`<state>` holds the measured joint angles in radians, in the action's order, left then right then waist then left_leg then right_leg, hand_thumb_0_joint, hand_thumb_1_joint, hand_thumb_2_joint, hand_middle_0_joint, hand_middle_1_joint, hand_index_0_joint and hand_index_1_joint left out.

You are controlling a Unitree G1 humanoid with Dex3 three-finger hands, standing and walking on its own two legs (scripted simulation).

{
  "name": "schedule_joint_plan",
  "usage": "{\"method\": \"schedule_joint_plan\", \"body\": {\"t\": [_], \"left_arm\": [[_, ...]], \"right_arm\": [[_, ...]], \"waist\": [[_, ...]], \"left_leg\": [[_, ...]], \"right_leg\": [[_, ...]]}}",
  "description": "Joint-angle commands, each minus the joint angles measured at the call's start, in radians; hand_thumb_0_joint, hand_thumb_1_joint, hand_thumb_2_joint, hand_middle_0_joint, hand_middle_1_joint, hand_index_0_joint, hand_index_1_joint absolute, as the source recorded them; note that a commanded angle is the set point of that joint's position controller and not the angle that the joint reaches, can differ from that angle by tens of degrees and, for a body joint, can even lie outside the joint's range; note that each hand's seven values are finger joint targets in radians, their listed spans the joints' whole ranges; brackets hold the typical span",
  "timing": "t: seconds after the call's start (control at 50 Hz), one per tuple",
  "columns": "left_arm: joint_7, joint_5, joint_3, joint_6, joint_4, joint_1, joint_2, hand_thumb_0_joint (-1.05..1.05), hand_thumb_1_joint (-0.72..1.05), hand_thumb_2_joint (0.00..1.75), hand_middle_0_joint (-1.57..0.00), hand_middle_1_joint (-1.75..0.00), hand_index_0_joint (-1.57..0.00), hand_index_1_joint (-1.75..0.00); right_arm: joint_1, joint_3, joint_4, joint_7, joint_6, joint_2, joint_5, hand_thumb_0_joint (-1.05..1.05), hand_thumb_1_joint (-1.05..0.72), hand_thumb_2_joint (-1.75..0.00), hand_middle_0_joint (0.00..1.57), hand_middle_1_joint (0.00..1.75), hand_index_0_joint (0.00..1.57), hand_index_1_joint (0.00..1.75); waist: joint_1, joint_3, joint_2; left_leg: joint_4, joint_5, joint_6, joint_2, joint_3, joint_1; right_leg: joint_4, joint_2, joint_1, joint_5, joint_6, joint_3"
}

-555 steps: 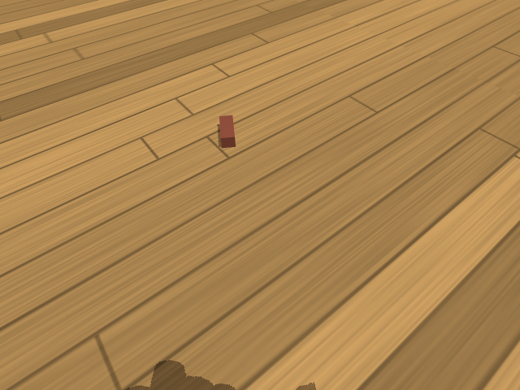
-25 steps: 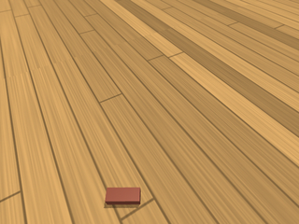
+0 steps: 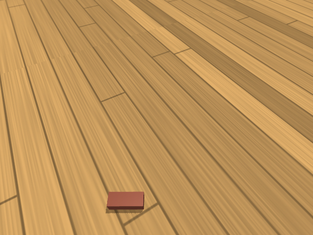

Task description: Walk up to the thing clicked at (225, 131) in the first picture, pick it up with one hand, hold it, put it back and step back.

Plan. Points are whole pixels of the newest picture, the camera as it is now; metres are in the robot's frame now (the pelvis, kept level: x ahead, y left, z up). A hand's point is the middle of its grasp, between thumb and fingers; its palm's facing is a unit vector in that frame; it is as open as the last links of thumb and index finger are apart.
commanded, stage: walk up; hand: left
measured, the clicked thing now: (126, 200) +0.41 +0.20 -0.74
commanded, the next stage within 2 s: stand in 1.52 s
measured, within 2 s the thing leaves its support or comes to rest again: neither
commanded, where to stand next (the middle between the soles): +0.02 -0.04 m, yaw -1 degrees
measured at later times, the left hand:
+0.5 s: hand out of the picture +0.06 +0.20 -0.17, palm faces +0.01 -0.96 -0.29, open 7.3 cm
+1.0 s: hand out of the picture +0.09 +0.21 -0.14, palm faces -0.01 -0.94 -0.35, open 7.3 cm
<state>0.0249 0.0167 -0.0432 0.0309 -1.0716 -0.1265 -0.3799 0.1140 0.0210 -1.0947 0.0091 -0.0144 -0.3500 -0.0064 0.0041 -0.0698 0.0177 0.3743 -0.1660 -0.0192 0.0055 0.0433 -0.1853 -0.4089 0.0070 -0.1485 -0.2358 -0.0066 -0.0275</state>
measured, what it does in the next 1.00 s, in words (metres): steps on the spot: left foot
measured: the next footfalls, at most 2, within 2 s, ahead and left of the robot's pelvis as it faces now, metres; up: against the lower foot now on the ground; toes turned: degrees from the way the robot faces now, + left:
left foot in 0.40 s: +0.02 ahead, +0.08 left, +0.00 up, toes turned -1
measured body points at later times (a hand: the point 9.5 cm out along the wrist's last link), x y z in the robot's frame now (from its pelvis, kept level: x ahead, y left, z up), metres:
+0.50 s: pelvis -0.01 -0.04 -0.01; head +0.03 -0.03 +0.44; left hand +0.06 +0.25 -0.15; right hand +0.08 -0.35 -0.13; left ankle -0.02 +0.07 -0.74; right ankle -0.01 -0.13 -0.74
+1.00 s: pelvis +0.00 -0.05 +0.00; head +0.00 -0.05 +0.45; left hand +0.09 +0.26 -0.12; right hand +0.07 -0.35 -0.13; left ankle -0.02 +0.07 -0.74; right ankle -0.01 -0.13 -0.74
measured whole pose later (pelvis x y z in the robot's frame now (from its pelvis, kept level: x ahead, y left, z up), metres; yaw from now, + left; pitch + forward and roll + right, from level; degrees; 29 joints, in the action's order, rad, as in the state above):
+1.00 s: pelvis +0.00 -0.05 +0.00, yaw -2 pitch -2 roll +0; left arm 0.02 0.01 -0.04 0.00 -1.10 -0.11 -0.35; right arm 0.12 0.01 -1.08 0.01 -0.02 -0.35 -0.02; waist 0.00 -0.04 -0.01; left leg 0.31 -0.20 -0.01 0.02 -0.04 -0.08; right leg -0.30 -0.07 -0.09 -0.17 0.06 -0.01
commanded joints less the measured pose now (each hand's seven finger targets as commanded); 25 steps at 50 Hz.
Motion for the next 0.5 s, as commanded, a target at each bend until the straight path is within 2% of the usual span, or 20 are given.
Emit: {"method": "schedule_joint_plan", "body": {"t": [0.0,0.04,0.08,0.1,0.12,0.14,0.16,0.18,0.2,0.22,0.24,0.28,0.32,0.34,0.36,0.38,0.4,0.42,0.44,0.48], "left_arm": [[-0.006,0.008,-0.058,0.011,0.100,-0.031,-0.188,0.00,0.90,0.90,-0.20,-0.30,-0.20,-0.30],[0.001,0.013,-0.068,0.018,0.108,-0.052,-0.190,0.00,0.90,0.90,-0.20,-0.30,-0.20,-0.30],[0.009,0.020,-0.075,0.018,0.112,-0.105,-0.200,0.00,0.90,0.90,-0.20,-0.30,-0.20,-0.30],[0.009,0.023,-0.082,0.013,0.119,-0.111,-0.214,0.00,0.90,0.90,-0.20,-0.30,-0.20,-0.30],[0.009,0.025,-0.090,0.004,0.140,-0.084,-0.255,0.00,0.90,0.90,-0.20,-0.30,-0.20,-0.30],[0.008,0.026,-0.093,-0.002,0.176,-0.013,-0.292,0.00,0.90,0.90,-0.20,-0.30,-0.20,-0.30],[0.007,0.032,-0.094,-0.004,0.210,-0.001,-0.290,0.00,0.90,0.90,-0.20,-0.30,-0.20,-0.30],[0.004,0.032,-0.090,-0.001,0.226,0.008,-0.269,0.00,0.90,0.90,-0.20,-0.30,-0.20,-0.30],[-0.001,0.032,-0.081,-0.002,0.234,0.017,-0.238,0.00,0.90,0.90,-0.20,-0.30,-0.20,-0.30],[-0.008,0.035,-0.075,-0.008,0.240,0.005,-0.225,0.00,0.90,0.90,-0.20,-0.30,-0.20,-0.30],[-0.013,0.032,-0.074,-0.012,0.240,-0.005,-0.226,0.00,0.90,0.90,-0.20,-0.30,-0.20,-0.30],[-0.018,0.025,-0.068,-0.019,0.236,-0.063,-0.209,0.00,0.90,0.90,-0.20,-0.30,-0.20,-0.30],[-0.020,0.009,-0.061,-0.021,0.238,-0.061,-0.207,0.00,0.90,0.90,-0.20,-0.30,-0.20,-0.30],[-0.020,-0.002,-0.055,-0.020,0.236,-0.057,-0.206,0.00,0.90,0.90,-0.20,-0.30,-0.20,-0.30],[-0.020,-0.012,-0.045,-0.019,0.235,-0.052,-0.196,0.00,0.90,0.90,-0.20,-0.30,-0.20,-0.30],[-0.020,-0.022,-0.030,-0.022,0.244,-0.048,-0.158,0.00,0.90,0.90,-0.20,-0.30,-0.20,-0.30],[-0.015,-0.027,-0.019,-0.021,0.242,-0.075,-0.120,0.00,0.90,0.90,-0.20,-0.30,-0.20,-0.30],[-0.022,-0.023,-0.034,-0.013,0.198,-0.067,-0.155,0.00,0.90,0.90,-0.20,-0.30,-0.20,-0.30],[-0.023,-0.009,-0.033,-0.021,0.188,-0.058,-0.166,0.00,0.90,0.90,-0.20,-0.30,-0.20,-0.30],[-0.021,-0.002,-0.041,-0.038,0.167,-0.022,-0.181,0.00,0.90,0.90,-0.20,-0.30,-0.20,-0.30]], "right_arm": [[-0.035,0.075,0.102,0.035,-0.022,-0.310,-0.004,0.00,-0.90,-0.90,0.20,0.30,0.20,0.30],[-0.050,0.080,0.129,0.038,-0.018,-0.312,-0.008,0.00,-0.90,-0.90,0.20,0.30,0.20,0.30],[-0.067,0.083,0.158,0.035,-0.011,-0.303,-0.010,0.00,-0.90,-0.90,0.20,0.30,0.20,0.30],[-0.061,0.077,0.167,0.034,-0.007,-0.281,-0.007,0.00,-0.90,-0.90,0.20,0.30,0.20,0.30],[-0.045,0.070,0.175,0.033,-0.002,-0.245,0.001,0.00,-0.90,-0.90,0.20,0.30,0.20,0.30],[-0.037,0.064,0.178,0.039,0.003,-0.209,0.002,0.00,-0.90,-0.90,0.20,0.30,0.20,0.30],[0.004,0.067,0.173,0.044,0.005,-0.220,0.000,0.00,-0.90,-0.90,0.20,0.30,0.20,0.30],[0.039,0.070,0.164,0.043,0.008,-0.230,0.003,0.00,-0.90,-0.90,0.20,0.30,0.20,0.30],[0.058,0.071,0.157,0.041,0.010,-0.231,0.004,0.00,-0.90,-0.90,0.20,0.30,0.20,0.30],[0.067,0.066,0.162,0.038,0.005,-0.223,0.010,0.00,-0.90,-0.90,0.20,0.30,0.20,0.30],[0.084,0.061,0.165,0.036,-0.002,-0.219,0.007,0.00,-0.90,-0.90,0.20,0.30,0.20,0.30],[0.071,0.053,0.173,0.029,-0.011,-0.212,-0.004,0.00,-0.90,-0.90,0.20,0.30,0.20,0.30],[0.069,0.052,0.178,0.026,-0.019,-0.193,-0.015,0.00,-0.90,-0.90,0.20,0.30,0.20,0.30],[0.085,0.053,0.172,0.026,-0.023,-0.182,-0.020,0.00,-0.90,-0.90,0.20,0.30,0.20,0.30],[0.095,0.057,0.169,0.026,-0.029,-0.184,-0.027,0.00,-0.90,-0.90,0.20,0.30,0.20,0.30],[0.093,0.069,0.176,0.030,-0.035,-0.219,-0.035,0.00,-0.90,-0.90,0.20,0.30,0.20,0.30],[0.042,0.075,0.195,0.029,-0.043,-0.272,-0.036,0.00,-0.90,-0.90,0.20,0.30,0.20,0.30],[-0.003,0.076,0.192,0.022,-0.039,-0.299,-0.011,0.00,-0.90,-0.90,0.20,0.30,0.20,0.30],[-0.029,0.069,0.192,0.015,-0.036,-0.273,-0.011,0.00,-0.90,-0.90,0.20,0.30,0.20,0.30],[-0.013,0.050,0.181,0.014,-0.028,-0.228,-0.002,0.00,-0.90,-0.90,0.20,0.30,0.20,0.30]], "waist": [[0.002,0.120,-0.139],[0.012,0.090,-0.166],[0.036,0.080,-0.163],[0.041,0.070,-0.088],[0.027,0.040,0.062],[0.017,0.010,0.165],[0.019,0.011,0.168],[0.011,-0.007,0.144],[0.005,-0.013,0.117],[0.004,0.014,0.127],[0.003,0.046,0.134],[0.030,0.103,0.104],[0.020,0.123,0.087],[0.002,0.126,0.067],[-0.015,0.143,0.046],[-0.014,0.168,0.001],[0.017,0.174,-0.092],[0.021,0.132,-0.140],[0.023,0.110,-0.112],[0.004,0.093,-0.082]], "left_leg": [[-0.040,0.180,0.178,0.260,0.206,0.004],[-0.036,0.085,0.188,0.267,0.215,-0.082],[0.027,0.042,0.171,0.241,0.185,-0.140],[0.115,0.004,0.128,0.173,0.122,-0.162],[0.271,-0.112,0.077,0.037,0.021,-0.164],[0.413,-0.336,0.047,-0.057,-0.053,-0.169],[0.512,-0.427,0.049,-0.040,-0.009,-0.157],[0.583,-0.422,0.054,-0.042,0.021,-0.168],[0.632,-0.391,0.049,-0.042,0.036,-0.206],[0.599,-0.356,0.045,-0.032,0.036,-0.218],[0.538,-0.334,0.039,-0.013,0.031,-0.208],[0.374,-0.333,0.031,-0.001,-0.001,-0.206],[0.174,-0.278,0.033,0.002,-0.025,-0.114],[0.031,-0.157,0.040,-0.006,-0.040,-0.045],[-0.086,0.058,0.053,0.018,-0.023,0.071],[-0.104,0.222,0.080,0.123,0.102,0.170],[-0.078,0.299,0.131,0.268,0.270,0.242],[-0.028,0.253,0.216,0.318,0.249,0.085],[-0.008,0.240,0.197,0.284,0.199,0.054],[0.017,0.190,0.088,0.150,0.067,0.052]], "right_leg": [[-0.146,0.027,-0.021,-0.079,0.037,-0.025],[-0.189,0.018,-0.014,-0.146,0.049,-0.032],[-0.162,0.027,0.019,-0.104,0.068,-0.047],[-0.054,0.070,0.016,-0.028,0.092,-0.104],[0.107,0.168,-0.045,0.048,0.141,-0.239],[0.155,0.256,-0.107,0.076,0.201,-0.326],[0.152,0.297,-0.147,0.114,0.247,-0.362],[0.136,0.275,-0.150,0.156,0.257,-0.321],[0.104,0.230,-0.101,0.220,0.245,-0.270],[0.081,0.220,-0.046,0.287,0.237,-0.247],[0.061,0.214,0.005,0.315,0.229,-0.221],[0.017,0.217,0.132,0.390,0.226,-0.212],[-0.044,0.221,0.136,0.461,0.209,-0.194],[-0.095,0.201,0.120,0.514,0.177,-0.165],[-0.123,0.183,0.064,0.504,0.130,-0.130],[-0.148,0.128,-0.015,0.406,0.073,-0.104],[-0.107,0.039,-0.144,0.145,0.033,-0.079],[-0.100,0.038,-0.013,-0.131,0.014,-0.047],[-0.036,0.047,0.028,-0.118,0.020,-0.055],[0.060,0.080,0.075,0.182,0.045,-0.091]]}}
